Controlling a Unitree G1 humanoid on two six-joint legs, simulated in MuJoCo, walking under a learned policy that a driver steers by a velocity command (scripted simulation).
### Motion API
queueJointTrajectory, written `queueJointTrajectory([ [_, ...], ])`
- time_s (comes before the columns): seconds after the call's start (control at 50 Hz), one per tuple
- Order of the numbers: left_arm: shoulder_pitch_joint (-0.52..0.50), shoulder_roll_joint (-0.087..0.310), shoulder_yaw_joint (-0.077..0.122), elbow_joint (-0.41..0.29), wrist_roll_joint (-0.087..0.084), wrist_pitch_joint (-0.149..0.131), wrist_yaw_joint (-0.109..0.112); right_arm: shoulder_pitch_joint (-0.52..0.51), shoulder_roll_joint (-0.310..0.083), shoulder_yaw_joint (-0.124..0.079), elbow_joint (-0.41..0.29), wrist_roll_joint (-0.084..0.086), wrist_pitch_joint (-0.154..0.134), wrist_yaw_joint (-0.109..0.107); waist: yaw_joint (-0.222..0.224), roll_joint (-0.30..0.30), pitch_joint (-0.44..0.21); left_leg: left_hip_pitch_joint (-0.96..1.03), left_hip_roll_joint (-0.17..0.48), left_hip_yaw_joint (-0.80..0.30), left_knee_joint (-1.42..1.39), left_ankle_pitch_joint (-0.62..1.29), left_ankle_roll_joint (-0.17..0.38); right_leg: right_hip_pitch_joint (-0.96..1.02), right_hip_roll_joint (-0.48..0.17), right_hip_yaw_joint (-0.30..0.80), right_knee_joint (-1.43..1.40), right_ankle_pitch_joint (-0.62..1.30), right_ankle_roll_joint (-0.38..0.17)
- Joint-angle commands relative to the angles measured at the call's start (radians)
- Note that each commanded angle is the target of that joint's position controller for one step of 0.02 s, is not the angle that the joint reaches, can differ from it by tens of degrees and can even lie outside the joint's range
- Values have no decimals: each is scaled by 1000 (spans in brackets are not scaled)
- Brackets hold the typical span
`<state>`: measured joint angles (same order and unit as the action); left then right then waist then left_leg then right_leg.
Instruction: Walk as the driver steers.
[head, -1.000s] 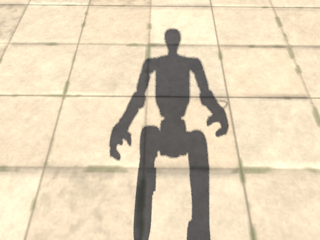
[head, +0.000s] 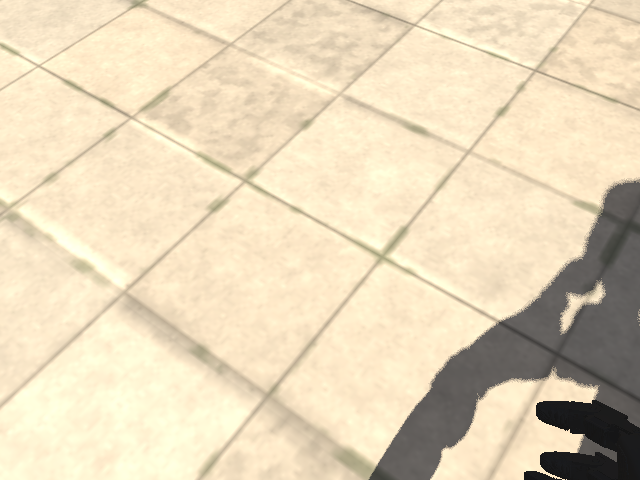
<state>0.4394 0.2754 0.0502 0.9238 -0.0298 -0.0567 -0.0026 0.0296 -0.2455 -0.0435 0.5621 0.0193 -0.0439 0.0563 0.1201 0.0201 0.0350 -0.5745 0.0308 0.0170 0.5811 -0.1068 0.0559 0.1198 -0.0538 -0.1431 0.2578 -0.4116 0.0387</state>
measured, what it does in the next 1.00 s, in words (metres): walks ahead, turning right: left foot, then right foot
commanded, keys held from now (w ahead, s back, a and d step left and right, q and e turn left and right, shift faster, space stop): w+e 1.00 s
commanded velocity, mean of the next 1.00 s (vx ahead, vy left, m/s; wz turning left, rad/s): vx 0.50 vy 0.00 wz -0.45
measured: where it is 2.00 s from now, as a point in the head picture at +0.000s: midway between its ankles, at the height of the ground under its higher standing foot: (588, 272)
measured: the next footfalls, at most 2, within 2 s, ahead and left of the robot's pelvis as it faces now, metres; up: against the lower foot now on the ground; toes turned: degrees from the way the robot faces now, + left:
left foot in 0.02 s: +0.19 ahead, +0.13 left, +0.00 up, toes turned +1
right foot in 0.54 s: +0.45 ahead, -0.16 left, +0.00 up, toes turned -19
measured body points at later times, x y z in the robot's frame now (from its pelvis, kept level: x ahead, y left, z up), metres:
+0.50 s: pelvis +0.28 -0.01 +0.00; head +0.30 -0.03 +0.45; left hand +0.52 +0.18 -0.09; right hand +0.25 -0.30 -0.13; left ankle +0.15 +0.13 -0.73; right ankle +0.41 -0.16 -0.70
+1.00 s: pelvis +0.56 -0.11 +0.01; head +0.58 -0.14 +0.46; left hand +0.75 +0.12 -0.09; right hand +0.65 -0.44 -0.07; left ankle +0.77 -0.07 -0.71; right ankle +0.41 -0.15 -0.73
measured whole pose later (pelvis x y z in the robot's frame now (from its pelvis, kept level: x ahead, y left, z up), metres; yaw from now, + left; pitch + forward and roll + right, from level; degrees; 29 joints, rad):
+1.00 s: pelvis +0.56 -0.11 +0.01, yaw -32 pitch +2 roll +0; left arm 0.36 0.30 0.08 0.73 -0.02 -0.03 0.02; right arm 0.01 -0.28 -0.05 0.69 0.01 -0.11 0.03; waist 0.09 0.04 0.02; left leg -0.53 0.00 -0.09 0.49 0.00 -0.04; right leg -0.07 0.11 0.20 0.43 -0.38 -0.07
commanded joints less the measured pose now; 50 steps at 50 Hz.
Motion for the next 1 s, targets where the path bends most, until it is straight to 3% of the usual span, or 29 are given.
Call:
queueJointTrajectory([
  [0.02, -47, 223, 41, -37, -10, -4, 8, 238, -186, -80, -8, -3, -21, -15, -251, -143, -133, 483, -59, 40, -97, 58, 74, -164, -179, 94, 324, 1058, -143],
  [0.04, -53, 159, 17, -71, 21, -16, 6, 427, -267, -103, 31, -22, -10, -39, -315, -33, -309, 857, 158, -183, -17, 125, 131, -433, -120, 84, 644, 660, -105],
  [0.06, 71, 30, -21, -88, 24, -35, -7, 415, -313, -96, 32, -34, -9, -44, -213, 227, -493, 1085, 416, -646, -124, -20, 272, -737, 48, 173, 962, -180, -55],
  [0.08, -19, 155, 15, -76, -12, -47, -8, 416, -218, -77, 32, -38, -11, -44, -272, 128, -458, 987, 390, -649, -201, -80, 243, -797, 18, 284, 1055, -172, -56],
  [0.1, -105, 171, 26, -117, -29, -47, -8, 360, -183, -62, 52, -29, -16, -44, -248, 127, -266, 851, 347, -464, -226, -33, 200, -870, -22, 247, 1057, -93, -57],
  [0.12, -138, 150, 23, -119, -18, -44, -2, 299, -151, -52, 63, -21, -23, -42, -211, 73, -176, 710, 299, -355, -262, 20, 173, -850, -59, 230, 1009, -6, -54],
  [0.14, -138, 138, 28, -116, -2, -35, 1, 244, -123, -46, 68, -22, -30, -38, -173, 81, -118, 594, 262, -272, -304, 44, 157, -810, -82, 227, 968, 56, -47],
  [0.18, -75, 88, 25, -95, -6, -2, 3, 185, -91, -45, 83, -29, -52, -33, -114, 94, -80, 460, 234, -171, -393, 47, 151, -710, -104, 232, 946, 132, -39],
  [0.2, -72, 66, 22, -96, -6, 11, 4, 171, -89, -47, 95, -29, -62, -34, -99, 78, -59, 424, 235, -133, -421, 74, 155, -707, -107, 232, 934, 145, -32],
  [0.26, -138, 60, 25, -129, 1, 28, 8, 164, -107, -56, 133, -38, -75, -44, -90, 51, 7, 398, 230, -22, -461, 138, 146, -783, -108, 254, 845, 248, -16],
  [0.36, -303, 38, 8, -186, 10, 14, -28, 202, -159, -70, 172, -30, -68, -64, -141, 12, 54, 443, 213, 125, -478, 165, 117, -768, -79, 180, 533, 483, -37],
  [0.46, -413, 64, 10, -261, 11, 17, -57, 259, -206, -88, 214, -1, -32, -70, -167, 10, 74, 641, 268, 172, -387, 307, 87, -811, -49, 117, 403, 363, -98],
  [0.5, -367, 97, 28, -273, 10, 23, -60, 248, -239, -96, 213, 6, -15, -75, -127, 45, 10, 682, 264, 198, -245, 643, 63, -698, 21, 51, 402, 256, -137],
  [0.52, -272, 128, 47, -257, 6, 26, -58, 236, -249, -97, 211, 10, -5, -77, -70, 55, -49, 672, 248, 213, -97, 776, 47, -569, 69, 21, 396, 218, -163],
  [0.54, -112, 182, 80, -219, 3, 29, -47, 223, -238, -89, 206, 15, 0, -78, 19, 37, -134, 583, 206, 237, 124, 758, 11, -331, 119, 19, 336, 266, -201],
  [0.56, 21, 284, 115, -193, 0, 42, -24, 254, -183, -66, 187, -13, -9, -81, 51, -107, -223, 332, 149, 242, 454, 371, -44, -40, -16, 264, 307, 295, -263],
  [0.58, -39, 359, 117, -216, 0, 28, -26, 340, -49, -26, 140, -38, -39, -69, -84, -305, -320, -74, -76, 72, 766, -496, -100, 219, -232, 862, 151, 67, -453],
  [0.6, -21, 268, 91, -243, 6, 11, -36, 220, -145, -37, 130, 2, -74, -56, -1, -159, -382, -174, -54, -119, 833, -489, -75, 252, -270, 975, 29, -12, -444],
  [0.62, -53, 219, 78, -236, 12, -3, -38, 145, -174, -45, 106, 32, -91, -50, -2, -119, -242, -244, -12, -112, 799, -394, -50, 161, -250, 841, 16, 45, -399],
  [0.64, -110, 192, 70, -243, 8, -10, -36, 133, -163, -41, 111, 16, -101, -58, -45, -36, -158, -211, 35, -110, 715, -307, -38, 17, -205, 720, 25, 150, -364],
  [0.66, -174, 159, 60, -256, 12, -11, -32, 134, -168, -47, 122, -12, -101, -65, -85, -23, -110, -143, 64, -109, 629, -254, -42, -113, -167, 623, 23, 266, -341],
  [0.68, -207, 136, 51, -276, 26, -12, -26, 155, -175, -53, 127, -20, -90, -65, -117, -43, -103, -75, 83, -118, 592, -218, -46, -189, -142, 573, 4, 347, -334],
  [0.76, -184, 164, 58, -277, 19, -16, -3, 127, -132, -44, 114, -35, -53, -66, -129, -43, -67, -39, 69, -81, 410, -114, -105, -317, -94, 452, -35, 516, -335],
  [0.86, -120, 179, 63, -257, 10, 0, 18, -54, -94, -22, 71, -25, -59, -51, -59, -97, -29, 37, -3, -63, 40, 182, -131, -371, -24, 392, -17, 384, -262],
  [0.94, -67, 172, 65, -236, 3, 11, 22, -111, -131, -31, 49, -11, -77, -32, -42, -112, -24, 68, -28, -95, -76, 171, -108, -286, -66, 493, 60, 315, -246],
  [1.0, -86, 170, 68, -241, 6, 22, 27, -39, -166, -48, 65, -8, -93, -28, -90, -155, -38, 157, -35, -93, -115, 53, -64, -233, -87, 565, 153, 366, -222],
])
